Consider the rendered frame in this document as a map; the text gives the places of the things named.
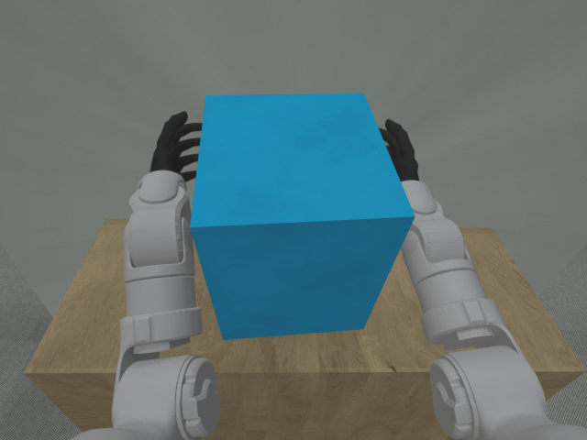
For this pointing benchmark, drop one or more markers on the carton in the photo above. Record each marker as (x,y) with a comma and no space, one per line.
(298,212)

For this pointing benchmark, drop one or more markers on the left robot forearm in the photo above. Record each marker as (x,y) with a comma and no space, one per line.
(158,272)

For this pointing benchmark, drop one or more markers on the right robot forearm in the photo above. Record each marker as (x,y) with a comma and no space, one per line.
(456,311)

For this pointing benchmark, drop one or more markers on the robot left hand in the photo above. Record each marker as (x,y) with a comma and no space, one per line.
(166,156)

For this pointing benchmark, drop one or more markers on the robot right hand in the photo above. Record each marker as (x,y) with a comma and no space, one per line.
(401,151)

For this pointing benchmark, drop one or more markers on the left robot upper arm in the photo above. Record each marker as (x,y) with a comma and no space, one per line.
(170,398)

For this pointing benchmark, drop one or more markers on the pedestal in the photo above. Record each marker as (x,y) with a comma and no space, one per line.
(367,384)

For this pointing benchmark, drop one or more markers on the right robot upper arm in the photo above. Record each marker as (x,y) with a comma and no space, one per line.
(491,393)

